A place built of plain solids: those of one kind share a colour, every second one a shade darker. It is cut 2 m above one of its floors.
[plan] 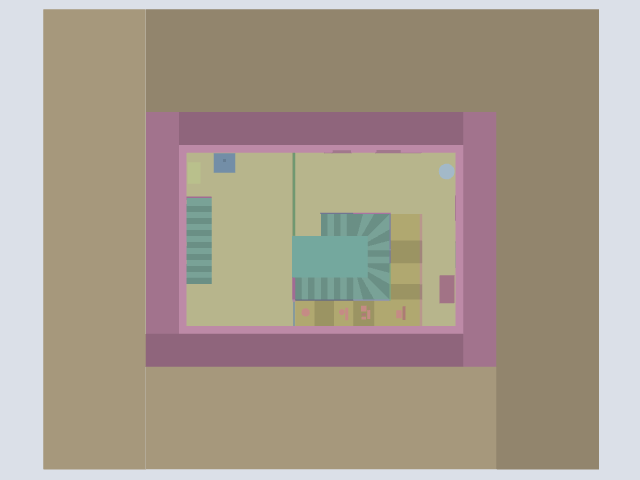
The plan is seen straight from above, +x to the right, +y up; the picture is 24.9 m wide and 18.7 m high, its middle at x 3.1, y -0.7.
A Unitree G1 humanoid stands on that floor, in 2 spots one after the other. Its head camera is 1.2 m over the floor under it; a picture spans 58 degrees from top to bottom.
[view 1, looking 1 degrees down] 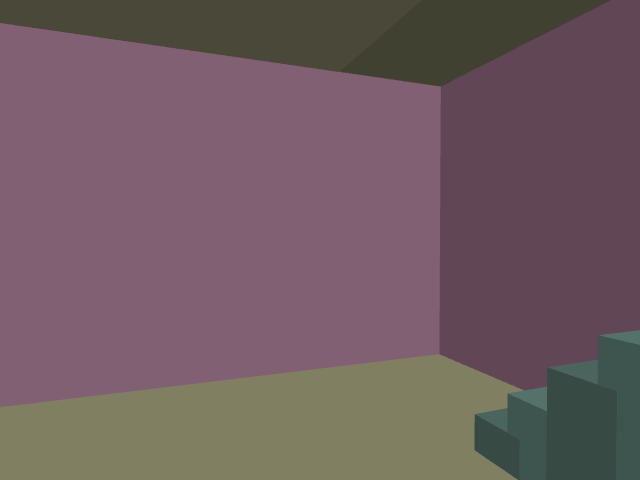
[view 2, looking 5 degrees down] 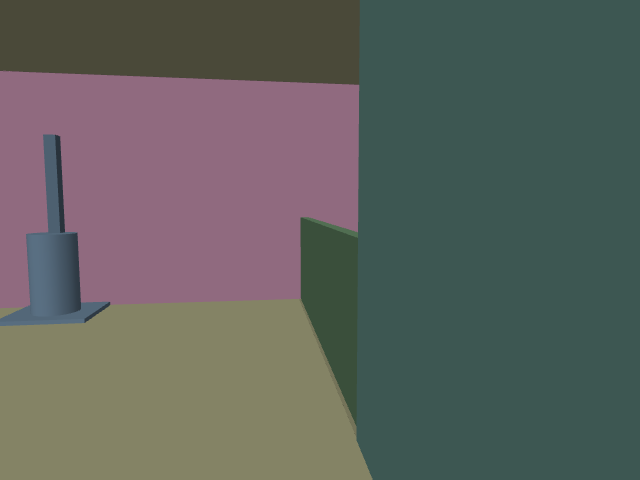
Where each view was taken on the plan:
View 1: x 0.52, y -0.51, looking -111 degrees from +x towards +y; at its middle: wall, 3.80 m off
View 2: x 1.54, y -2.59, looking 82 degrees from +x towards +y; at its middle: guard_gal1b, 3.62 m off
